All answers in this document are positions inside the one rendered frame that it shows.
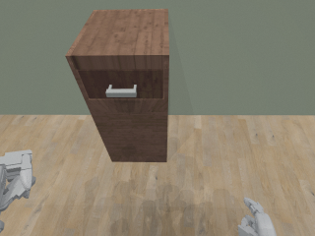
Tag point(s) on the handle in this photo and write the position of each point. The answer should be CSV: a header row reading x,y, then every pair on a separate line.
x,y
121,92

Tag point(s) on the drawer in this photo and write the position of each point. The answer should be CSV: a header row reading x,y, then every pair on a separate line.
x,y
149,82

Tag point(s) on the left robot hand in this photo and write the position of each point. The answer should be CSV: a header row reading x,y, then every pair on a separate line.
x,y
16,167

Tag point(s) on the right robot hand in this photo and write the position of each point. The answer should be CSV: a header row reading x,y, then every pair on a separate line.
x,y
260,225

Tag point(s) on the cabinet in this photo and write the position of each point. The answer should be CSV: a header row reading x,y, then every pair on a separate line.
x,y
132,129

